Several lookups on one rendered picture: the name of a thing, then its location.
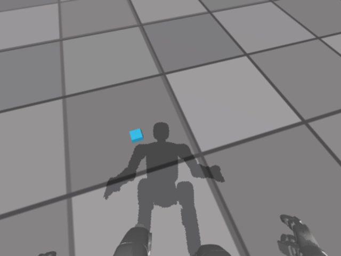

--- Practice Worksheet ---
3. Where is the small box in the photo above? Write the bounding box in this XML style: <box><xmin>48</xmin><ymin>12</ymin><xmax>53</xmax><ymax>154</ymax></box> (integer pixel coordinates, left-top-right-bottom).
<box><xmin>129</xmin><ymin>129</ymin><xmax>143</xmax><ymax>143</ymax></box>

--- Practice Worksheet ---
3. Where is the right robot hand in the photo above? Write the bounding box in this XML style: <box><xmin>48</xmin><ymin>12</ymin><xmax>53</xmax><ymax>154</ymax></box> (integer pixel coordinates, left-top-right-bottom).
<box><xmin>277</xmin><ymin>214</ymin><xmax>320</xmax><ymax>256</ymax></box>

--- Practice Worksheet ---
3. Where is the right robot arm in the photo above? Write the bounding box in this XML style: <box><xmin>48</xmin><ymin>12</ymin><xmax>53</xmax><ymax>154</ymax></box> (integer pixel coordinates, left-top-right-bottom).
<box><xmin>299</xmin><ymin>245</ymin><xmax>327</xmax><ymax>256</ymax></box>

